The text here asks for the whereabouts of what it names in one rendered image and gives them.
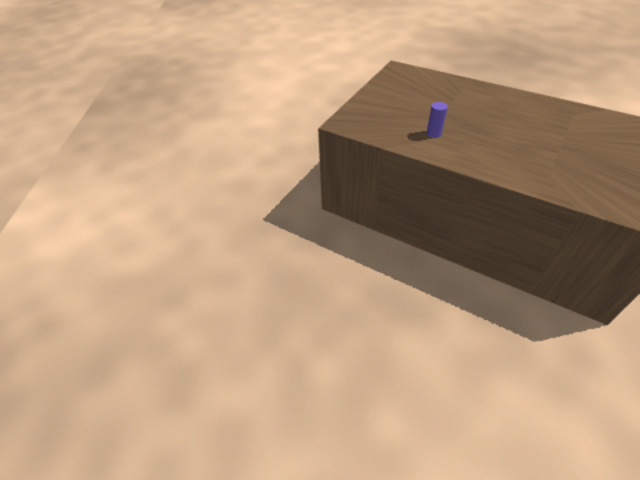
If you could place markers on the can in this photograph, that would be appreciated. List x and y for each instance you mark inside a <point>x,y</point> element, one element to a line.
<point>437,119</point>

